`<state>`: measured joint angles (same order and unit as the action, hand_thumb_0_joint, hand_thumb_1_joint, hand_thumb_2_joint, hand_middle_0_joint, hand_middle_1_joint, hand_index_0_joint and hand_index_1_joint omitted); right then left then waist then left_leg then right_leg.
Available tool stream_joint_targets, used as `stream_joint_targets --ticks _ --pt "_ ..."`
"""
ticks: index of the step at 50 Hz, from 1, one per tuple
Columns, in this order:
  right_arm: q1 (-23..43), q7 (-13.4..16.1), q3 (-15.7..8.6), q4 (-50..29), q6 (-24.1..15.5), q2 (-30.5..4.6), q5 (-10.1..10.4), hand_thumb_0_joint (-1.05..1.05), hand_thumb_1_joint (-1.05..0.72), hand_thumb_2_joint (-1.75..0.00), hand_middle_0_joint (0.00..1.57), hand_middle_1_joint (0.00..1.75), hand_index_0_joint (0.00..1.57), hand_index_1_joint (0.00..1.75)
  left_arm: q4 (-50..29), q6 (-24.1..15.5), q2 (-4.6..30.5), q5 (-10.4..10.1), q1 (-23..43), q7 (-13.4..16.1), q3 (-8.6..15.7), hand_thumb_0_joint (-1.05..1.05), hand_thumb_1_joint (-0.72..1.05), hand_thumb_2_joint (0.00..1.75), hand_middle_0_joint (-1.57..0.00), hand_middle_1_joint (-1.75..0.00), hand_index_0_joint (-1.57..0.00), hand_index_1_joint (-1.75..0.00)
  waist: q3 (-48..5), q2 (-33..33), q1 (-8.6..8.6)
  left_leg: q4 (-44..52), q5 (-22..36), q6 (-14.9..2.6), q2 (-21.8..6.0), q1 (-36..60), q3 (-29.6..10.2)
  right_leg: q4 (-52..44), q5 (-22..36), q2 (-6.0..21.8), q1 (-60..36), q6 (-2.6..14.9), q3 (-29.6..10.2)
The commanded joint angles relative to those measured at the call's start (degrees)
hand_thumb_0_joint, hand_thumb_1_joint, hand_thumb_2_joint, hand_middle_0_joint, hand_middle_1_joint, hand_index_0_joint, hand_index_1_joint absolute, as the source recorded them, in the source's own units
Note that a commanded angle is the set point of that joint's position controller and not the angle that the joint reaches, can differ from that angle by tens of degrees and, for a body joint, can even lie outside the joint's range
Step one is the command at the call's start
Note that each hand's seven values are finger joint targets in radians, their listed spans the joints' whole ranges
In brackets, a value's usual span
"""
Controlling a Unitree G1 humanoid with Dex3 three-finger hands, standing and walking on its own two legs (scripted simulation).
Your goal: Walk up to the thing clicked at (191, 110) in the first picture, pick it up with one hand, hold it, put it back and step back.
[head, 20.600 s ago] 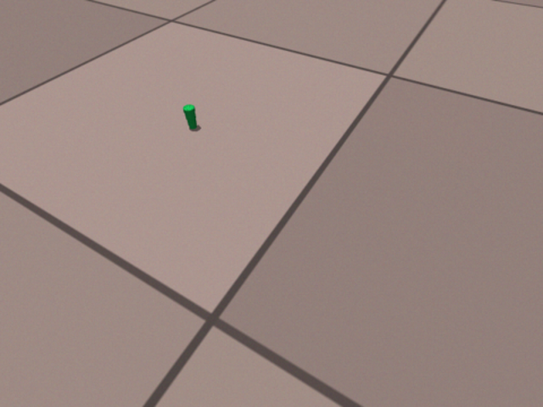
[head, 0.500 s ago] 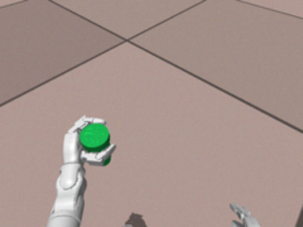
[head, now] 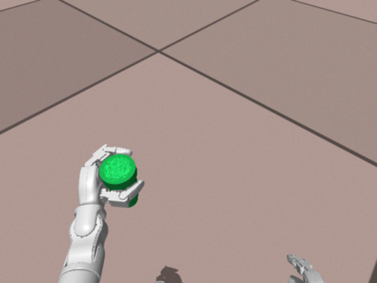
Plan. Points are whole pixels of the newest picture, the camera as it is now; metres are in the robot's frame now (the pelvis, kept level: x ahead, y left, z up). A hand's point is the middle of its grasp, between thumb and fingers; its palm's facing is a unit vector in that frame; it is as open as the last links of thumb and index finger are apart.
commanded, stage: hold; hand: left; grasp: from the side
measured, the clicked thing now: (123, 185) +0.33 +0.17 +0.02
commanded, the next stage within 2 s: crouch in 0.06 s
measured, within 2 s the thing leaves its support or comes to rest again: neither
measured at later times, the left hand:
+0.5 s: hand (125, 188) +0.33 +0.17 +0.00, palm faces +0.17 -0.98 +0.00, open 9.2 cm
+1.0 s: hand (136, 212) +0.37 +0.20 -0.24, palm faces +0.19 -0.98 -0.02, open 9.2 cm
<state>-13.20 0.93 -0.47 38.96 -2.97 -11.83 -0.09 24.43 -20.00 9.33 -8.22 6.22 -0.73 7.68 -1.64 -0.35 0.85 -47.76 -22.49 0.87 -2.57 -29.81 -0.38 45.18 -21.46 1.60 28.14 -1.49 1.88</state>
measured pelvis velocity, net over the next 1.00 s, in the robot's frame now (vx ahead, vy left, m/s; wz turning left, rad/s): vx -0.05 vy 0.00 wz -0.03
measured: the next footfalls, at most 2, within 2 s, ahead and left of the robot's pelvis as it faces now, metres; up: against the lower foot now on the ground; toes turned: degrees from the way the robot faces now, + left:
none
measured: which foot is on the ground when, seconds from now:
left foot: down 0.00-1.00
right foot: down 0.00-1.00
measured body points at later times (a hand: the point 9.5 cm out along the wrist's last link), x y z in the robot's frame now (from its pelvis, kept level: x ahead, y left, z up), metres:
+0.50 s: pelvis -0.01 +0.00 -0.02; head +0.05 +0.01 +0.43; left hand +0.31 +0.23 +0.00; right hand +0.13 -0.25 -0.12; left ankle +0.02 +0.13 -0.70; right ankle +0.02 -0.14 -0.70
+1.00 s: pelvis -0.05 +0.00 -0.22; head +0.12 +0.03 +0.20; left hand +0.35 +0.25 -0.24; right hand +0.08 -0.26 -0.34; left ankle +0.02 +0.13 -0.70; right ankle +0.02 -0.14 -0.70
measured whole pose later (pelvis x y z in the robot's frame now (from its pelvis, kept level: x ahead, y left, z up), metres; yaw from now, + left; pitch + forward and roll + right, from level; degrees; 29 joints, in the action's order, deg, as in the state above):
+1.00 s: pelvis -0.05 +0.00 -0.22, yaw -2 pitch +32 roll -3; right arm -7.6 -3.7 -0.3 40.3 -2.2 -13.5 -4.6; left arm 55.6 -43.5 16.4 -6.9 28.7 -5.3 20.8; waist -11.4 0.3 4.7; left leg -103.1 -38.2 1.4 -2.6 -96.8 -4.0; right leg 100.8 -37.7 1.5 94.7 -0.9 2.1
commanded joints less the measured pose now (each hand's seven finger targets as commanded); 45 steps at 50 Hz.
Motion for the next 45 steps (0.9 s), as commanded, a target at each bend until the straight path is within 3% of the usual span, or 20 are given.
stream_joint_targets --ticks 1,5,8,10,13,15,19,20,24,30,31,34,36,38,40,42,44,45 --pt "2.1 0.9 -2.5 -7.2 -2.6 -7.8 0.1 0.0 -0.92 -0.91 0.2 0.3 0.2 0.3 -16.2 -5.3 7.9 -0.9 19.4 0.8 3.0 0.0 0.29 1.2 -1.22 -1.36 -1.24 -1.35 -16.4 -1.4 0.61 7.1 13.7 -0.6 1.6 7.8 0.3 -5.8 15.2 -1.8 -6.4 1.6 0.6" --pt "2.7 0.7 -2.6 -6.9 -2.4 -7.7 0.1 0.0 -0.92 -0.91 0.2 0.3 0.2 0.3 -14.0 -5.5 7.0 -0.6 20.6 0.2 2.0 0.0 0.33 1.2 -1.23 -1.35 -1.24 -1.35 -13.3 -1.3 1.01 7.3 11.2 -0.59 1.7 6.3 0.3 -6.0 12.9 -1.8 -4.6 1.73 0.7" --pt "2.8 0.7 -2.6 -7.8 -2.6 -7.7 0.1 0.0 -0.92 -0.91 0.2 0.3 0.2 0.3 -16.4 -5.9 8.7 -1.1 20.9 0.1 3.7 0.0 0.33 1.25 -1.28 -1.4 -1.28 -1.4 -17.3 -2.6 -0.04 7.4 10.1 -0.53 1.9 7.7 0.6 -6.5 11.6 -1.5 -6.4 1.74 0.4" --pt "2.7 0.7 -2.6 -7.7 -2.7 -7.8 0.2 0.0 -0.88 -0.9 0.2 0.3 0.2 0.3 -13.6 -5.3 6.6 -1.1 19.0 -0.1 1.9 0.0 0.35 1.2 -1.24 -1.34 -1.26 -1.33 -15.5 -1.0 0.81 7.5 10.8 -0.64 1.8 7.5 0.4 -6.4 12.4 -1.8 -5.7 1.62 0.7" --pt "3.1 0.4 -2.7 -7.3 -2.5 -7.7 0.2 0.0 -0.88 -0.9 0.2 0.3 0.2 0.3 -11.4 -5.6 6.7 -1.0 18.3 0.4 2.8 0.0 0.33 1.18 -1.22 -1.3 -1.23 -1.3 -12.7 -0.5 0.51 7.3 9.0 -0.64 1.8 4.8 0.4 -6.3 10.6 -1.7 -4.0 1.78 0.7" --pt "2.6 0.2 -3.0 -7.1 -2.6 -8.0 -0.1 0.0 -0.88 -0.9 0.2 0.3 0.2 0.3 -9.2 -5.9 5.3 -1.0 17.8 0.6 2.6 0.0 0.33 1.2 -1.24 -1.33 -1.25 -1.33 -12.8 1.0 1.26 6.7 7.9 -0.85 1.5 3.7 0.0 -5.3 9.7 -1.9 -2.4 1.73 0.9" --pt "1.9 -0.4 -3.6 -6.6 -2.5 -8.2 -0.6 0.0 -0.87 -0.9 0.2 0.3 0.2 0.3 -5.9 -8.6 6.1 -0.3 19.1 0.9 3.8 0.0 0.32 1.21 -1.24 -1.34 -1.25 -1.33 -13.5 0.4 1.12 4.0 7.7 -0.81 1.6 0.4 -0.1 -2.5 9.6 -1.7 0.6 1.92 0.7" --pt "1.8 -0.5 -3.6 -6.3 -2.6 -8.3 -0.8 0.0 -0.88 -0.9 0.2 0.3 0.2 0.3 -5.6 -9.8 7.5 -0.3 20.8 0.8 5.1 0.0 0.32 1.2 -1.24 -1.33 -1.25 -1.33 -13.2 0.5 1.16 3.1 7.3 -0.87 1.5 -0.8 -0.3 -1.4 9.2 -1.6 1.8 1.92 0.6" --pt "1.5 -1.2 -4.0 -5.5 -2.6 -8.6 -1.3 0.0 -0.89 -0.9 0.2 0.3 0.2 0.3 -1.0 -14.4 7.8 0.4 25.5 -0.2 5.1 0.0 0.29 1.2 -1.23 -1.34 -1.24 -1.33 -15.3 -1.0 2.41 -1.8 5.0 -0.84 1.4 -4.8 -0.8 3.9 7.1 -1.5 9.2 2.24 0.2" --pt "0.7 -2.4 -4.1 -5.9 -2.7 -9.5 -2.2 0.0 -0.89 -0.9 0.2 0.3 0.2 0.3 9.3 -21.7 9.2 0.1 28.0 -1.6 7.8 0.0 0.23 1.18 -1.24 -1.33 -1.25 -1.33 -23.1 0.3 3.13 -15.0 0.4 -1.31 2.0 -19.4 -0.9 15.2 2.6 -1.5 20.9 2.41 -0.4" --pt "0.9 -2.6 -4.0 -5.6 -2.8 -9.5 -2.3 0.0 -0.89 -0.9 0.2 0.3 0.2 0.3 9.9 -23.2 9.9 -0.4 28.0 -1.9 8.8 0.0 0.21 1.18 -1.24 -1.34 -1.26 -1.34 -24.6 -1.4 2.48 -17.4 -0.2 -1.17 2.1 -21.7 -1.1 17.4 1.7 -1.3 23.1 2.42 -0.9" --pt "0.6 -3.0 -3.8 -5.7 -2.7 -10.5 -2.6 0.0 -0.89 -0.9 0.2 0.3 0.2 0.3 11.8 -26.2 12.1 -0.3 30.2 -3.0 9.8 0.0 0.23 1.18 -1.24 -1.32 -1.25 -1.32 -30.6 -3.5 2.76 -23.5 1.8 -1.15 2.0 -25.9 -1.9 24.5 2.3 -1.7 30.3 2.89 -0.1" --pt "0.3 -3.1 -3.6 -5.4 -2.3 -11.1 -2.9 0.0 -0.89 -0.9 0.2 0.3 0.2 0.3 12.4 -27.6 14.6 0.1 32.2 -3.6 11.3 0.0 0.26 1.2 -1.24 -1.33 -1.25 -1.33 -34.1 -5.6 2.33 -27.7 4.0 -1.11 2.0 -28.5 -2.1 28.8 3.2 -1.7 34.4 3.1 -0.3" --pt "0.4 -3.3 -3.7 -5.4 -1.9 -11.6 -3.1 0.0 -0.89 -0.91 0.2 0.3 0.2 0.3 14.4 -28.2 14.8 0.0 32.5 -3.8 12.5 0.0 0.24 1.21 -1.25 -1.34 -1.26 -1.35 -36.2 -5.8 2.49 -30.1 2.9 -0.9 2.0 -31.5 -2.7 32.6 1.8 -1.9 37.9 3.42 0.4" --pt "0.4 -3.5 -3.5 -5.1 -1.6 -11.6 -3.2 0.0 -0.9 -0.91 0.2 0.3 0.2 0.3 13.5 -28.7 14.1 -0.8 35.5 -3.9 12.1 0.0 0.25 1.22 -1.25 -1.34 -1.25 -1.35 -38.3 -6.8 2.58 -32.6 2.2 -0.69 1.8 -33.5 -2.7 34.9 0.5 -1.9 40.9 3.46 0.0" --pt "0.2 -3.6 -3.8 -4.7 -1.3 -12.3 -3.4 0.0 -0.9 -0.91 0.2 0.3 0.2 0.3 13.0 -29.0 15.9 -0.9 37.8 -3.5 13.5 0.0 0.29 1.23 -1.25 -1.33 -1.24 -1.34 -41.5 -6.3 3.0 -35.9 3.0 -0.98 1.8 -35.7 -2.8 37.6 1.4 -2.1 43.0 3.48 0.1" --pt "-0.2 -3.8 -3.8 -4.0 -1.1 -12.5 -3.7 0.0 -0.91 -0.91 0.2 0.3 0.2 0.3 14.6 -29.0 15.1 -0.5 38.9 -4.0 12.6 0.0 0.31 1.25 -1.26 -1.35 -1.26 -1.36 -42.7 -6.7 3.82 -39.3 3.9 -1.08 1.8 -37.5 -2.8 40.5 2.0 -2.2 46.5 3.53 0.0" --pt "-0.3 -3.8 -3.8 -3.5 -1.0 -12.8 -3.9 0.0 -0.91 -0.91 0.2 0.3 0.2 0.3 15.8 -29.0 16.1 0.0 39.5 -4.2 13.4 0.0 0.3 1.25 -1.26 -1.35 -1.26 -1.36 -42.1 -7.3 4.26 -40.4 3.5 -1.05 1.9 -39.1 -3.1 42.2 1.6 -2.2 48.6 3.67 0.5"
